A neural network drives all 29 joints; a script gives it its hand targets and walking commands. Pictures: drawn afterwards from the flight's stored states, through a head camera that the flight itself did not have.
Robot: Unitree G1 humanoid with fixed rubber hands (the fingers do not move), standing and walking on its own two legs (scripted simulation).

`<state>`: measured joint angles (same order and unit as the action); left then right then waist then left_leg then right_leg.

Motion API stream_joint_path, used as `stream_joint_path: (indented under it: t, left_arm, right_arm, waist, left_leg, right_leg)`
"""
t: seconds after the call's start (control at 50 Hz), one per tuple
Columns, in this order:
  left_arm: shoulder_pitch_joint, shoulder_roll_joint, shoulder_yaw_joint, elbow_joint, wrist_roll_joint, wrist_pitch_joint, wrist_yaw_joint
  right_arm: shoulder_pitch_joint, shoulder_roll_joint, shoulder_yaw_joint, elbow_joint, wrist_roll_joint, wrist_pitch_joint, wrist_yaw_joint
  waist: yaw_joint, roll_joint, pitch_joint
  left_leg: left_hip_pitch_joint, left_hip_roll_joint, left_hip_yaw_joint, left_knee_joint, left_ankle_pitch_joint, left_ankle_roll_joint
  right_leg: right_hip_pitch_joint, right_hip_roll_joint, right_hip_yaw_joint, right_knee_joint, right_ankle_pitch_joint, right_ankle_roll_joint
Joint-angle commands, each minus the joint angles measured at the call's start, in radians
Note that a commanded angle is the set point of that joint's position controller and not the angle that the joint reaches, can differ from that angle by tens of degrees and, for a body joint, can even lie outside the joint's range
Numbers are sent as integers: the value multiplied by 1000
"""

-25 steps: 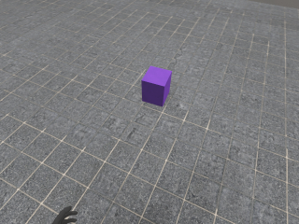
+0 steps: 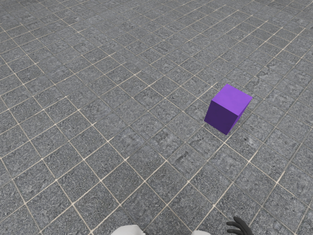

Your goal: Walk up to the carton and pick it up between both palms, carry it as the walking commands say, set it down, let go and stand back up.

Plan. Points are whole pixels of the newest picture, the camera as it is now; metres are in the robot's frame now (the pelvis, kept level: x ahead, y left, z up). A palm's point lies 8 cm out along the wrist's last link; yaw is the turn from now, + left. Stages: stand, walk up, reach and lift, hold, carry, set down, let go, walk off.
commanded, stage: walk up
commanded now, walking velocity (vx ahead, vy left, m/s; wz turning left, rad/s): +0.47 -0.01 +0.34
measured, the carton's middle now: (226, 109) +0.98 -0.45 -0.64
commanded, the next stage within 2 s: none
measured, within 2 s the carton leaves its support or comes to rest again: neither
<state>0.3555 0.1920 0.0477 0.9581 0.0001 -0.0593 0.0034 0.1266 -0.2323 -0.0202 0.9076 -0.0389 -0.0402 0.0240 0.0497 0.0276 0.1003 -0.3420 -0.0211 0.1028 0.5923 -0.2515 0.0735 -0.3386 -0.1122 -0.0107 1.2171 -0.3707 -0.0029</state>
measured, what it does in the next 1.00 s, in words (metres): walks ahead, turning right: right foot, then left foot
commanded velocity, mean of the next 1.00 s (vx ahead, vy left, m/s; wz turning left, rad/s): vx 0.42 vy -0.02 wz -0.34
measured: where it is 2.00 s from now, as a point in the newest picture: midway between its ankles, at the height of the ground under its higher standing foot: (190, 165)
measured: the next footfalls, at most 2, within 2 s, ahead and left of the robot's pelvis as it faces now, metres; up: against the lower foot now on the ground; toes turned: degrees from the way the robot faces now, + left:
right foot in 0.34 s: +0.31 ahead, -0.14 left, +0.00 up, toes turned -9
left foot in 0.94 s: +0.61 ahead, +0.03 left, +0.00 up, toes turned -16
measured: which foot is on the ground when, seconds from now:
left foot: down 0.00-0.36, up 0.38-0.92, down 0.94-1.00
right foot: up 0.00-0.32, down 0.34-0.94, up 0.96-1.00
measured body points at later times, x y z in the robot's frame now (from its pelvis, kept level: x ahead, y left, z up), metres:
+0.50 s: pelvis +0.22 -0.08 +0.01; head +0.24 -0.09 +0.46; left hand +0.32 +0.18 -0.12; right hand +0.28 -0.35 -0.13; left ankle +0.19 +0.08 -0.65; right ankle +0.27 -0.14 -0.73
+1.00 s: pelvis +0.47 -0.04 +0.00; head +0.52 -0.05 +0.45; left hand +0.55 +0.22 -0.14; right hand +0.54 -0.32 -0.11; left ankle +0.57 +0.04 -0.73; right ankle +0.30 -0.12 -0.68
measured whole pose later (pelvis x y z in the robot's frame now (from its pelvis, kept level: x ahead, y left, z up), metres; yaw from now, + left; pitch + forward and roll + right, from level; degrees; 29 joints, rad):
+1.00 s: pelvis +0.47 -0.04 +0.00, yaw -23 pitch +3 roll +0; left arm 0.39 0.27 0.07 0.95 0.00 -0.04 0.01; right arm 0.08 -0.20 -0.03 0.87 -0.02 -0.07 -0.01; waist 0.07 -0.02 0.05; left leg -0.39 0.05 0.11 0.53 -0.16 0.01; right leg -0.23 0.04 0.12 0.88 -0.51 -0.01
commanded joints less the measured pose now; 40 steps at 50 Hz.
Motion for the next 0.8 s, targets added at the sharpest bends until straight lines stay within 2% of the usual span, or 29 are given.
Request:
stream_joint_path:
  t: [0.0, 0.04, 0.08, 0.14, 0.18, 0.2, 0.22, 0.24, 0.26, 0.28, 0.3, 0.32, 0.34, 0.36, 0.38, 0.42, 0.44, 0.46, 0.5, 0.62, 0.7, 0.78]
  left_arm:
    - [61, 53, 12, -42, 18, 13, -13]
    - [5, 46, 9, -47, 17, 32, -25]
    - [-81, 47, 7, -68, 9, 40, -33]
    - [-164, 50, 5, -91, -7, 44, -31]
    - [-181, 53, 3, -95, -9, 49, -29]
    - [-204, 58, 0, -102, -6, 53, -32]
    - [-251, 78, 3, -121, -2, 60, -37]
    - [-275, 93, 8, -139, -2, 63, -32]
    - [-255, 110, 25, -120, 10, 61, -29]
    - [-210, 114, 22, -133, 12, 60, -33]
    - [-166, 144, 31, -120, 17, 64, -34]
    - [-72, 196, 44, -105, 28, 62, -31]
    - [52, 285, 67, -87, 46, 56, -23]
    - [108, 337, 69, -77, 22, 59, -15]
    - [82, 315, 55, -83, 15, 52, -11]
    - [-68, 223, 30, -103, 11, 38, -12]
    - [-117, 184, 22, -104, 10, 35, -14]
    - [-127, 170, 16, -105, 12, 30, -20]
    - [-88, 172, 10, -95, 14, 17, -26]
    - [25, 186, 15, -94, 7, -3, -28]
    - [78, 190, 22, -85, 7, -9, -21]
    - [121, 204, 33, -60, 11, -9, -8]
  right_arm:
    - [106, -93, -18, 1, 10, -32, -18]
    - [152, -94, -16, 26, 13, -47, -19]
    - [187, -79, -10, 38, 11, -46, -20]
    - [232, -75, -11, 39, 4, -38, -24]
    - [262, -95, -23, 41, 2, -32, -29]
    - [264, -114, -34, 41, 1, -27, -36]
    - [245, -145, -49, 25, 4, -15, -51]
    - [243, -152, -53, 18, 5, 2, -63]
    - [254, -162, -63, 37, -7, 6, -64]
    - [289, -156, -60, 34, -4, -3, -58]
    - [244, -169, -62, 14, -6, -6, -55]
    - [199, -159, -55, -20, -5, -7, -50]
    - [169, -103, -40, -68, 4, -11, -41]
    - [161, -104, -44, -83, -4, -7, -29]
    - [148, -138, -50, -76, -12, -6, -24]
    - [128, -113, -48, -78, -11, -5, -16]
    - [134, -104, -49, -70, -14, 0, -13]
    - [150, -104, -51, -55, -16, 7, -10]
    - [116, -104, -52, -51, -17, 16, -8]
    - [-57, -93, -45, -97, -10, 15, 5]
    - [-138, -76, -37, -119, -6, 11, 8]
    - [-214, -49, -29, -145, 1, 4, 8]
  waist:
    - [-33, 41, -127]
    - [-43, 80, -97]
    - [-54, 95, -33]
    - [-76, 105, -3]
    - [-90, 140, -18]
    - [-97, 153, -23]
    - [-104, 152, -15]
    - [-96, 144, -8]
    - [-71, 104, -33]
    - [-48, 103, -104]
    - [-11, 67, -103]
    - [43, -15, -134]
    - [97, -261, -233]
    - [70, -296, -296]
    - [36, -137, -230]
    - [-26, -70, -105]
    - [-55, -81, -88]
    - [-64, -88, -97]
    - [-56, -93, -89]
    - [-5, -122, -28]
    - [26, -139, -23]
    - [56, -167, -29]
  left_leg:
    - [187, 293, -327, -317, 293, 91]
    - [139, 282, -276, -370, 233, 82]
    - [85, 248, -213, -392, 252, 64]
    - [78, 213, -145, -365, 481, 49]
    - [151, 232, -115, -344, 529, 40]
    - [194, 254, -86, -336, 528, 32]
    - [247, 279, -43, -304, 584, 24]
    - [267, 287, -26, -232, 734, 11]
    - [272, 286, -9, -150, 784, -3]
    - [234, 285, -9, -143, 454, -2]
    - [135, 300, -34, -97, 263, -8]
    - [30, 256, -12, 76, 212, -30]
    - [-150, 141, 47, 451, -7, -80]
    - [-304, 57, -73, 656, -305, -85]
    - [-319, 86, -154, 693, -237, -75]
    - [-274, 137, -163, 605, -149, -86]
    - [-233, 148, -156, 544, -138, -95]
    - [-194, 136, -135, 517, -119, -103]
    - [-205, 125, -114, 470, -63, -120]
    - [-323, 125, -104, 329, 106, -168]
    - [-333, 121, -95, 224, 148, -179]
    - [-304, 108, -66, 90, 128, -172]
  right_leg:
    - [-190, -22, 42, -60, 78, -5]
    - [-171, -15, 16, -146, 142, 3]
    - [-133, -4, -6, -296, 202, 15]
    - [-43, 51, -67, -500, 240, 34]
    - [-39, 69, -81, -562, 258, 30]
    - [-63, 71, -75, -583, 259, 24]
    - [-119, 63, -71, -589, 244, 23]
    - [-125, 72, -74, -606, 212, 22]
    - [-72, 86, -82, -647, 212, 6]
    - [39, 105, -119, -648, 192, -26]
    - [139, 100, -98, -664, 168, -56]
    - [282, 74, -9, -705, 102, -102]
    - [462, -180, 402, -860, -72, -194]
    - [488, -330, 770, -1025, -205, -260]
    - [403, -287, 730, -1062, -312, -247]
    - [215, -181, 549, -1078, -267, -189]
    - [150, -130, 470, -1078, -224, -162]
    - [121, -99, 417, -1074, -184, -148]
    - [124, -82, 378, -1074, -131, -152]
    - [202, -82, 367, -1095, 24, -153]
    - [268, -77, 352, -1071, 182, -154]
    - [333, -86, 332, -1008, 417, -155]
